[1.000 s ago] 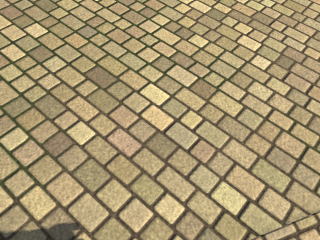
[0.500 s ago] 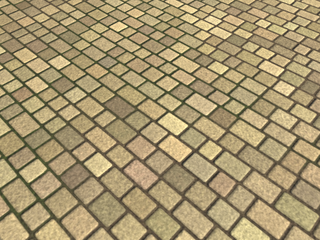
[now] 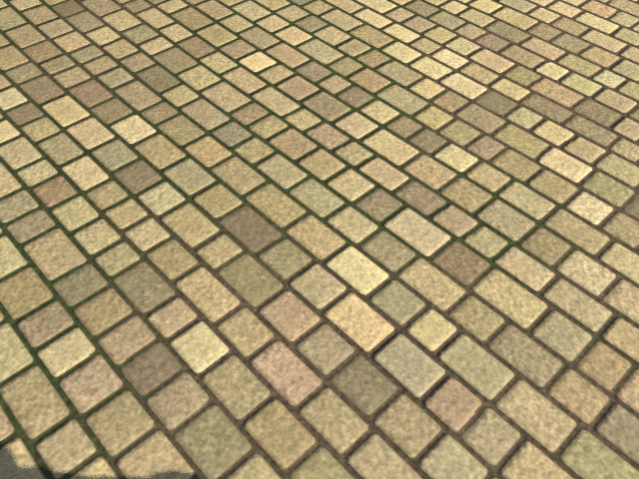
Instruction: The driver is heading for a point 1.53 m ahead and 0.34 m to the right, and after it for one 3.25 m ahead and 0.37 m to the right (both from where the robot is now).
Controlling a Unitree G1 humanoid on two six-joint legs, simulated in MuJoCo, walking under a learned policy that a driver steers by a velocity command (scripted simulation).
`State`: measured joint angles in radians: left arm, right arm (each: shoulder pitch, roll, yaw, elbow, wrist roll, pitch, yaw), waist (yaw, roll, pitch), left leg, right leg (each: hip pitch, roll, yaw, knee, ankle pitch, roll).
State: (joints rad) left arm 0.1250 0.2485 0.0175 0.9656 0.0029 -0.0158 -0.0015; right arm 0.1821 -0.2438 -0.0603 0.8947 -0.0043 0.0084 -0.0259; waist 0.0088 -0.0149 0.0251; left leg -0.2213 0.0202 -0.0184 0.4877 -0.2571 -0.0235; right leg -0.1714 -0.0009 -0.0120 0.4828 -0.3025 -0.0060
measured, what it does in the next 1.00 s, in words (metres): goes down: right foot 0.04 m lower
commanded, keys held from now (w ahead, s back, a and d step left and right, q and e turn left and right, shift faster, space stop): no key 0.22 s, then w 0.78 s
